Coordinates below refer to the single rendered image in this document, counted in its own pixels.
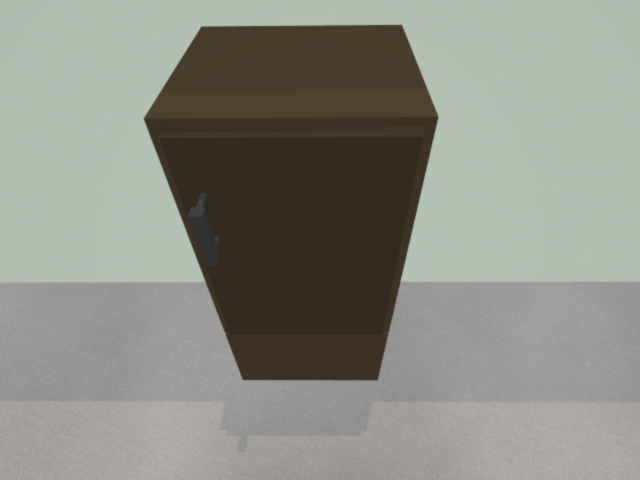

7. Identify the cupboard door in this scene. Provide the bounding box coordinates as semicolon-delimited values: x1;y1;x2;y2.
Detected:
159;130;423;335

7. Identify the handle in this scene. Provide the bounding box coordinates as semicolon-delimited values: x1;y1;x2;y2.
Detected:
188;193;220;265

